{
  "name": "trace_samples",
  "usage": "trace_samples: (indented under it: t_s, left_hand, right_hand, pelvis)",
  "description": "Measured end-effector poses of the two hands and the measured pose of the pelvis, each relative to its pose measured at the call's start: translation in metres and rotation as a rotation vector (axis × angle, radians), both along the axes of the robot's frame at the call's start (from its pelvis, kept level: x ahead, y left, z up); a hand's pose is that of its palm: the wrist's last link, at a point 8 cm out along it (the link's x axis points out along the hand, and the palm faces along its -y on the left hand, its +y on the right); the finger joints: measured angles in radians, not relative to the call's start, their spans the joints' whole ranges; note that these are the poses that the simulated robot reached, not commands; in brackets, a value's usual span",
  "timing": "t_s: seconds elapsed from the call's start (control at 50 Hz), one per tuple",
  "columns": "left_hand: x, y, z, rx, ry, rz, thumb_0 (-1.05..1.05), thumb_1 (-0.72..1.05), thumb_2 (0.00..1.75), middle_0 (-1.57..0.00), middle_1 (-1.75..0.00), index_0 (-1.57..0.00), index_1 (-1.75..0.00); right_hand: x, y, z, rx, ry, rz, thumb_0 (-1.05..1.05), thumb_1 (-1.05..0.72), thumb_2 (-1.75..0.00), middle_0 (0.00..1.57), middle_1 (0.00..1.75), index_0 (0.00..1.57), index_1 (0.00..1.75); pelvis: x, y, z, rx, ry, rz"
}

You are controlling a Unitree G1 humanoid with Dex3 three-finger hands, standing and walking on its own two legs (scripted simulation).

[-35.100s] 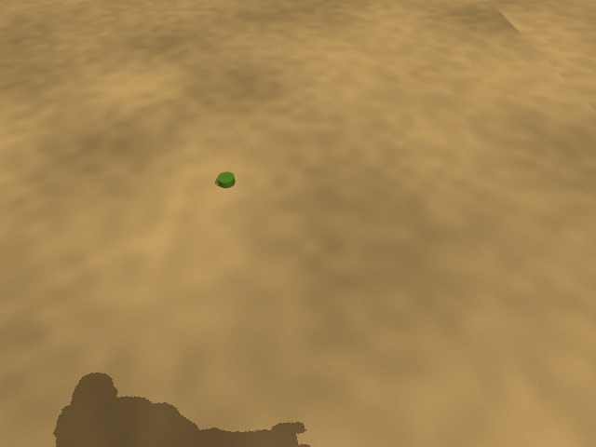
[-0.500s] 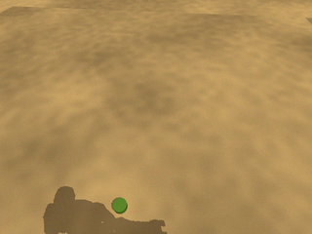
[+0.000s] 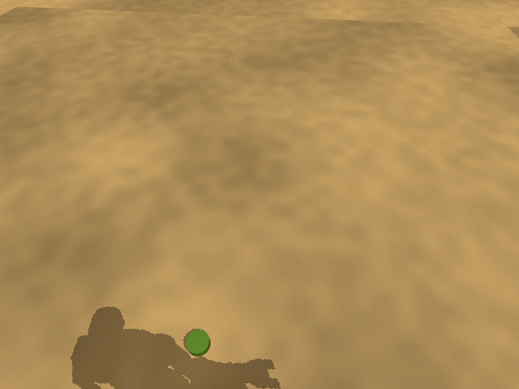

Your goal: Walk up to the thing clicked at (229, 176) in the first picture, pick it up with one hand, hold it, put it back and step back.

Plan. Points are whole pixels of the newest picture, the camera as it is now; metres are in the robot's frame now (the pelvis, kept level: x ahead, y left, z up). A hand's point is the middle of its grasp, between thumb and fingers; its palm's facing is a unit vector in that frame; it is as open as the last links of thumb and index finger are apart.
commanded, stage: stand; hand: left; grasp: from above
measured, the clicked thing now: (198, 342) +0.43 +0.25 -0.76
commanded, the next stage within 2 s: step back in 0.46 s
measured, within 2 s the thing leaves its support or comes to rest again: neither
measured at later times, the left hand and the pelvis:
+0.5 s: hand out of the picture +0.07 +0.25 -0.16, palm faces +0.02 -0.94 -0.34, open 7.4 cm; pelvis +0.00 +0.00 +0.00, yaw +0 degrees
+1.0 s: hand out of the picture +0.05 +0.30 -0.18, palm faces -0.08 -0.93 -0.36, open 7.4 cm; pelvis -0.09 +0.05 -0.02, yaw -3 degrees
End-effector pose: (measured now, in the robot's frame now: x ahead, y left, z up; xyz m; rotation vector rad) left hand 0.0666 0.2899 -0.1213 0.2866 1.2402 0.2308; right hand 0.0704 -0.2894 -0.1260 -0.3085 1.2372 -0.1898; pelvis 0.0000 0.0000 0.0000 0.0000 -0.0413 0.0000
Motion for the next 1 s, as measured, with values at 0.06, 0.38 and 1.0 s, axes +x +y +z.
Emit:
trace_samples:
  t_s: [0.06,0.38,1.0]
  left_hand:
    - [0.002,0.0,0.0,-0.001,-0.005,-0.003,0.01,0.91,0.9,-0.2,-0.3,-0.21,-0.3]
    - [-0.001,0.002,0.001,0.004,0.008,-0.01,0.01,0.91,0.9,-0.2,-0.3,-0.21,-0.3]
    - [-0.019,0.056,-0.021,0.027,-0.045,-0.123,0.01,0.91,0.9,-0.2,-0.3,-0.2,-0.3]
  right_hand:
    - [0.0,-0.001,0.001,-0.001,-0.003,-0.001,0.0,-0.91,-0.9,0.21,0.3,0.21,0.3]
    - [-0.009,-0.002,-0.001,0.003,0.021,-0.009,0.0,-0.91,-0.9,0.21,0.3,0.21,0.3]
    - [-0.095,0.026,0.006,-0.1,0.008,-0.043,0.0,-0.9,-0.9,0.21,0.3,0.21,0.3]
  pelvis:
    - [0.0,0.0,0.0,0.0,0.0,0.0]
    - [0.0,-0.001,0.0,0.001,0.004,-0.003]
    - [-0.088,0.049,-0.017,-0.016,0.029,-0.047]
